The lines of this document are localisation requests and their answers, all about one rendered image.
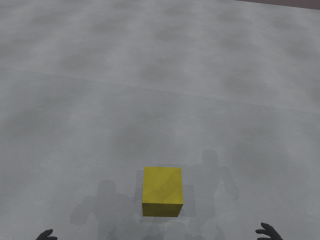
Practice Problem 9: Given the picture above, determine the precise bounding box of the robot left hand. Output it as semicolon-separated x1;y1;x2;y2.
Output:
36;229;58;240

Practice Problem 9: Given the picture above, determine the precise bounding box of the carton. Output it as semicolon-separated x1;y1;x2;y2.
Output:
142;166;184;217

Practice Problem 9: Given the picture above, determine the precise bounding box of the robot right hand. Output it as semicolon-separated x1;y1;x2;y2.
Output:
255;222;283;240

